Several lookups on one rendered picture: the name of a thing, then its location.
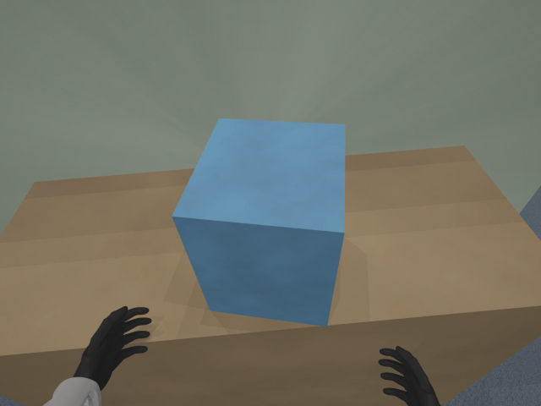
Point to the carton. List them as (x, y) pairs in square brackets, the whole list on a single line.
[(262, 218)]

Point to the robot left forearm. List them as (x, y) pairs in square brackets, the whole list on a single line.
[(76, 391)]

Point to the robot left hand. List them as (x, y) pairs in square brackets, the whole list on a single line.
[(105, 353)]

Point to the robot right hand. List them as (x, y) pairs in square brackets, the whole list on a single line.
[(419, 391)]

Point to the pedestal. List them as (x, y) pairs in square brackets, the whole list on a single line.
[(434, 260)]

